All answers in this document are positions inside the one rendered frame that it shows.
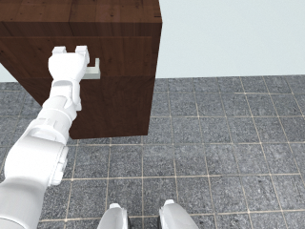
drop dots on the handle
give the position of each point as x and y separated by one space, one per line
93 72

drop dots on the robot left upper arm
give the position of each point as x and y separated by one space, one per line
36 164

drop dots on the left robot forearm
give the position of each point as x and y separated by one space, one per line
55 119

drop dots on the robot thigh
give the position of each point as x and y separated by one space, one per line
114 218
173 216

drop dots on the robot left hand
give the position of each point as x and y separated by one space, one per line
69 64

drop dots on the cabinet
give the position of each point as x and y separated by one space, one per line
112 105

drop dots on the drawer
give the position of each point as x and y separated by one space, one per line
118 55

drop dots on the right robot thigh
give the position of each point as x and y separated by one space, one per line
173 216

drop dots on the left robot thigh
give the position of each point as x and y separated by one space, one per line
114 218

